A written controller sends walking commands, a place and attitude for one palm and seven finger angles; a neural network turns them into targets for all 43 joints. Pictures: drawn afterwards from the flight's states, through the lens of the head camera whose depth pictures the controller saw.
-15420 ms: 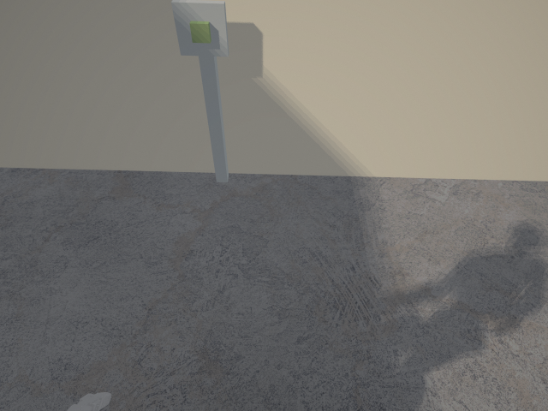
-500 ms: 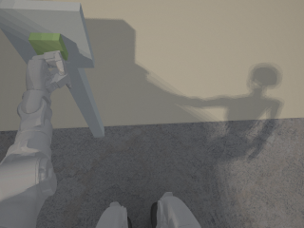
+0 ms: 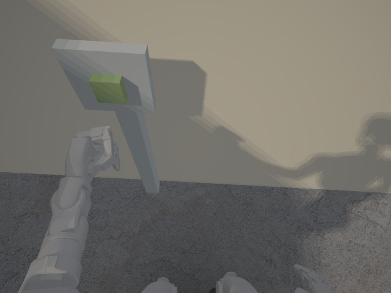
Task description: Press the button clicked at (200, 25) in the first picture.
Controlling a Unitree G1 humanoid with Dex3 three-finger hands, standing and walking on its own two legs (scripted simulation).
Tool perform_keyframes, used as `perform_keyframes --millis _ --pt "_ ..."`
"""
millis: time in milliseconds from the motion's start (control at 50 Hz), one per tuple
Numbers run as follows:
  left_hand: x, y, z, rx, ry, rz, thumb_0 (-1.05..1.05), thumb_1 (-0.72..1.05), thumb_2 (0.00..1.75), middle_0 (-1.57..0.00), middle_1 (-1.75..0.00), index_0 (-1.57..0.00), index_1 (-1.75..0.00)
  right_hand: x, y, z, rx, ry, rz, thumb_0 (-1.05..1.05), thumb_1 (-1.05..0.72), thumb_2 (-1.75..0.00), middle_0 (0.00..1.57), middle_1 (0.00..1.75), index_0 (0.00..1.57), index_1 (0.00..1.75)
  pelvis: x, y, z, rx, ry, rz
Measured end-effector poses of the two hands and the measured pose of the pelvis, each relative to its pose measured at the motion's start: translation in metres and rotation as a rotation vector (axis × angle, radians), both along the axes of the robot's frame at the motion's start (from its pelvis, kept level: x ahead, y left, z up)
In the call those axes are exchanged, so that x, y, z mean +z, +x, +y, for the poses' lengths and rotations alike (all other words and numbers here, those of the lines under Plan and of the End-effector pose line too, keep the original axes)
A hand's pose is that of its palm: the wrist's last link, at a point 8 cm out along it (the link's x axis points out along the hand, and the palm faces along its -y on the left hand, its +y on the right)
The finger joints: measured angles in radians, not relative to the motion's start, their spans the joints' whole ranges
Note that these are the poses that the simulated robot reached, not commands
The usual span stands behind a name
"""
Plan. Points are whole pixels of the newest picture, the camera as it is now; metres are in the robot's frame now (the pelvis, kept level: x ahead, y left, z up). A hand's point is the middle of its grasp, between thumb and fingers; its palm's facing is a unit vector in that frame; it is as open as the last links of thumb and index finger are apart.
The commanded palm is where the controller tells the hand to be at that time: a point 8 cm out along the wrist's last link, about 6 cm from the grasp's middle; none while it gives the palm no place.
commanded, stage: pull the fist back off the button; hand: left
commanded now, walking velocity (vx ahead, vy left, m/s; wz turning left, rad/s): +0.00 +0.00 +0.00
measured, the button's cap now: (109, 88) +0.53 +0.21 +0.07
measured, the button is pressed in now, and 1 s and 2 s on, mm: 0 0 0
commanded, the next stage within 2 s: draw the hand back to the body in 0.02 s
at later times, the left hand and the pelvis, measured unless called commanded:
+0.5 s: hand (92, 171) +0.31 +0.19 +0.09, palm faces +0.00 -1.00 -0.05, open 3.1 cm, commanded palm +0.28 +0.24 +0.11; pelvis -0.01 -0.01 +0.02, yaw +0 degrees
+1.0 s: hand (27, 204) +0.23 +0.22 +0.16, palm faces +0.31 -0.90 -0.31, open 3.1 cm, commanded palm +0.19 +0.26 +0.19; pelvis +0.01 -0.01 +0.06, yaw +1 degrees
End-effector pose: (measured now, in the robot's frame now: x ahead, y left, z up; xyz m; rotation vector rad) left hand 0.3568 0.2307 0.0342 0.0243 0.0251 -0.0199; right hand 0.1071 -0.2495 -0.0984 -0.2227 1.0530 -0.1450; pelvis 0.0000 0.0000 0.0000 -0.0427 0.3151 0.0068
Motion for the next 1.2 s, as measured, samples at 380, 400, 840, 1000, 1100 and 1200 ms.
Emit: perform_keyframes --millis 380,400,840,1000,1100,1200 --pt "0.049 -0.031 0.002 0.002 0.027 -0.037 0.02 0.90 0.90 -1.29 -1.50 -1.30 -1.50 0.012 -0.030 -0.005 -0.065 0.032 -0.048 0.01 -0.91 -0.89 0.20 0.30 0.20 0.30 0.014 -0.008 -0.009 -0.017 0.019 -0.082" --pt "0.051 -0.036 0.004 0.007 0.026 -0.032 0.02 0.90 0.90 -1.29 -1.50 -1.30 -1.50 0.014 -0.029 -0.005 -0.062 0.032 -0.057 0.01 -0.91 -0.89 0.20 0.30 0.20 0.30 0.016 -0.008 -0.009 -0.014 0.019 -0.091" --pt "0.120 -0.136 0.020 0.246 0.236 -0.016 0.02 0.90 0.90 -1.30 -1.50 -1.30 -1.50 0.082 0.079 0.019 0.085 0.035 -0.417 0.01 -0.91 -0.89 0.20 0.30 0.20 0.30 0.048 0.006 -0.008 0.015 0.025 -0.280" --pt "0.146 -0.160 0.032 0.340 0.298 -0.032 0.02 0.89 0.90 -1.30 -1.50 -1.30 -1.50 0.083 0.090 0.035 0.140 0.059 -0.400 0.01 -0.91 -0.89 0.20 0.30 0.20 0.30 0.056 0.015 -0.006 0.022 0.027 -0.333" --pt "0.167 -0.171 0.034 0.361 0.339 -0.073 0.02 0.89 0.90 -1.30 -1.50 -1.30 -1.50 0.081 0.090 0.038 0.149 0.074 -0.392 0.01 -0.91 -0.89 0.20 0.30 0.20 0.30 0.059 0.018 -0.005 0.019 0.027 -0.349" --pt "0.183 -0.186 0.036 0.367 0.380 -0.107 0.01 0.89 0.90 -1.30 -1.50 -1.30 -1.50 0.081 0.086 0.036 0.142 0.076 -0.384 0.01 -0.91 -0.89 0.20 0.30 0.20 0.30 0.060 0.019 -0.004 0.015 0.025 -0.359"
